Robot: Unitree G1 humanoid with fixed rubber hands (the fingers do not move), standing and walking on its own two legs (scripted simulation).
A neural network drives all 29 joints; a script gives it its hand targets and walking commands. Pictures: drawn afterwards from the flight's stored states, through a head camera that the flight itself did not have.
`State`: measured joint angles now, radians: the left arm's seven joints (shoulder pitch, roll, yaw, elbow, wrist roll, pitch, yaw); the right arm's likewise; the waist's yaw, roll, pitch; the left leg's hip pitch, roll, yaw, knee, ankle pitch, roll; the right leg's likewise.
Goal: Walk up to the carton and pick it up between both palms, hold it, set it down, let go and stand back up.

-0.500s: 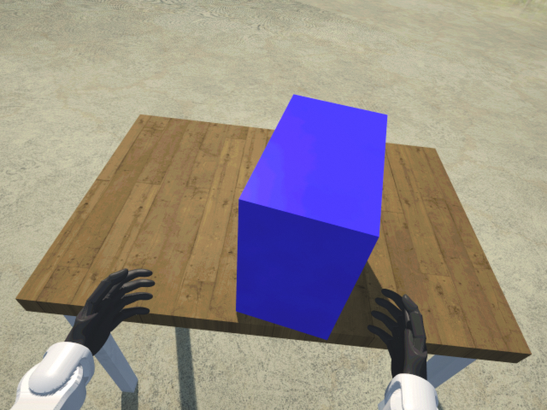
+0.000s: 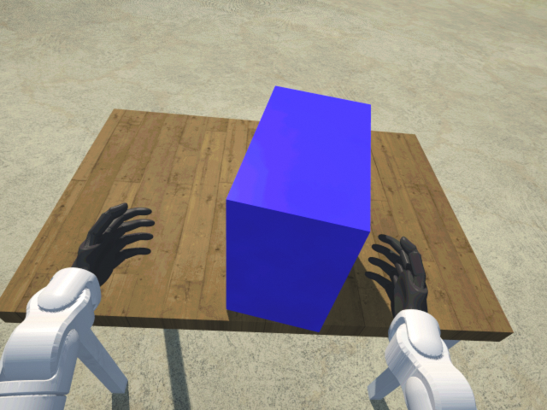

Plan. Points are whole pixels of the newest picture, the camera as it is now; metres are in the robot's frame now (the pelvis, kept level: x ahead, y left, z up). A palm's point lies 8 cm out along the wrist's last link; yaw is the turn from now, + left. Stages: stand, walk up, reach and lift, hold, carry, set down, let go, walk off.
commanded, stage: reach and lift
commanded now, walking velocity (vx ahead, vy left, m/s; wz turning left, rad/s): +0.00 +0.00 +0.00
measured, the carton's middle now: (297, 209) +0.45 -0.05 +0.03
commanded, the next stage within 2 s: none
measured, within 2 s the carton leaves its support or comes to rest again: neither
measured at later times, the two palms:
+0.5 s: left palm (119, 198) +0.36 +0.21 +0.14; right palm (410, 249) +0.30 -0.18 +0.12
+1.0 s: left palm (145, 148) +0.42 +0.18 +0.17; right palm (412, 201) +0.36 -0.19 +0.16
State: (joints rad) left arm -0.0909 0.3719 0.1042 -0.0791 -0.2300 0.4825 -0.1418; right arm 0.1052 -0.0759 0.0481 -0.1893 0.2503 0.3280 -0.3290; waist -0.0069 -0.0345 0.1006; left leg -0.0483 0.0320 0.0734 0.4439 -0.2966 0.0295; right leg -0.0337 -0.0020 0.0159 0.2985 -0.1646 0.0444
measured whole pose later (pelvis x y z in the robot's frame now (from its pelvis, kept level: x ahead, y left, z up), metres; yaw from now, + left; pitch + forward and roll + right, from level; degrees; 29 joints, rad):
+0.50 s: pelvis -0.02 +0.00 +0.00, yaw +1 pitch -2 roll -2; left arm -0.52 0.40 0.08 0.18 -0.24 0.63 -0.10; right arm -0.31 -0.09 -0.06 0.05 0.29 0.46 -0.33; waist -0.07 -0.04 0.06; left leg -0.18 0.02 0.06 0.48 -0.27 0.04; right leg -0.14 -0.01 0.00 0.31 -0.13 0.05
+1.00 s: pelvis -0.02 -0.02 +0.00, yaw +2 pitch +2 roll -2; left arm -0.87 0.47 0.00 0.62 -0.28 0.54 -0.09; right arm -0.66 -0.09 -0.07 0.40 0.33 0.43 -0.34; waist -0.13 -0.06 0.00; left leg -0.24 0.04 0.03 0.46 -0.25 0.01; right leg -0.21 0.00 -0.02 0.32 -0.13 0.02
